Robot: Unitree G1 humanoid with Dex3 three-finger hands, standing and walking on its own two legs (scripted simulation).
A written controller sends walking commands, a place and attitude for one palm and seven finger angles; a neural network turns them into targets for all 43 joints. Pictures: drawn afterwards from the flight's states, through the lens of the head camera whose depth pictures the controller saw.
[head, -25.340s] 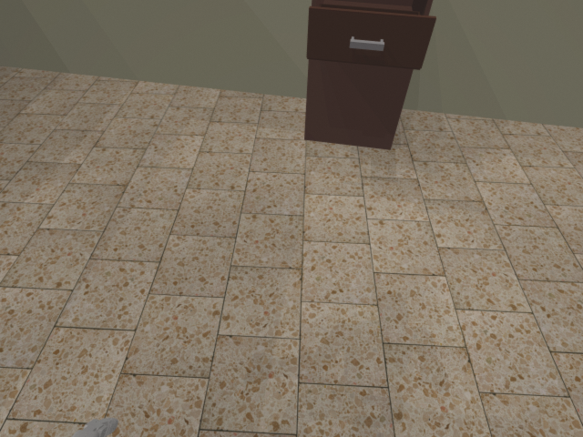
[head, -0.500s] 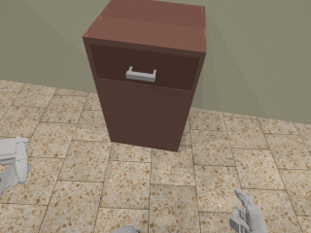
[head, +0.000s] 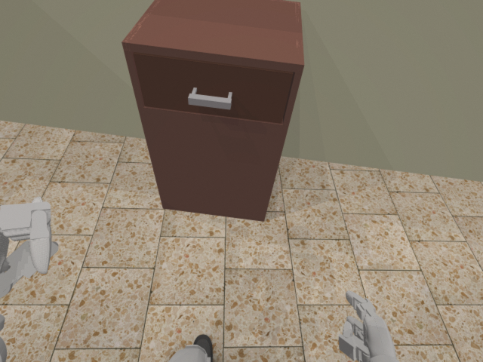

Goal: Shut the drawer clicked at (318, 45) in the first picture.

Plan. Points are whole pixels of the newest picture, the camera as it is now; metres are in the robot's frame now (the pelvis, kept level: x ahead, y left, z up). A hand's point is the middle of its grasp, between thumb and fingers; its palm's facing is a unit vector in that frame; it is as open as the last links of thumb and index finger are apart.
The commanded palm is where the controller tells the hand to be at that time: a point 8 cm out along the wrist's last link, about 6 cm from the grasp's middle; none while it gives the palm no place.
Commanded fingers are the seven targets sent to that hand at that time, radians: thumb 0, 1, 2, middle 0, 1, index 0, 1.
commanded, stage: stop stepping back and stand still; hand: left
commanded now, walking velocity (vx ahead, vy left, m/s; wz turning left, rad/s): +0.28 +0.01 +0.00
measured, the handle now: (211, 97) +0.81 +0.13 -0.05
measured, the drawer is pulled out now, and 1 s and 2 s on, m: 0.00 0.00 0.00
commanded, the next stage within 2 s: let the arm hang, fingers relaxed in 0.88 s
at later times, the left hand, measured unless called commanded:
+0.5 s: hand out of the picture +0.16 +0.27 +0.19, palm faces +0.37 -0.81 -0.45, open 3.2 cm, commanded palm +0.12 +0.31 +0.19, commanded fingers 0.00 0.90 0.90 -1.40 -1.60 -1.40 -1.60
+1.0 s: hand out of the picture +0.17 +0.29 +0.15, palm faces +0.34 -0.81 -0.47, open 3.2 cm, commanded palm none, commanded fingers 0.00 0.90 0.90 -1.32 -1.51 -1.32 -1.51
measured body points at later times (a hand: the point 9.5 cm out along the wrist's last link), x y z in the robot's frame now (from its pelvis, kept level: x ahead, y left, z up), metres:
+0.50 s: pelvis -0.01 +0.03 +0.01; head -0.02 +0.05 +0.46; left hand +0.13 +0.31 +0.21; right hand +0.15 -0.20 -0.07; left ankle +0.05 +0.13 -0.72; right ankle -0.07 -0.09 -0.72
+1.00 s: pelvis -0.02 +0.04 +0.01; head -0.01 +0.04 +0.46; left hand +0.15 +0.33 +0.18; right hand +0.13 -0.21 -0.07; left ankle +0.04 +0.14 -0.72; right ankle -0.06 -0.08 -0.72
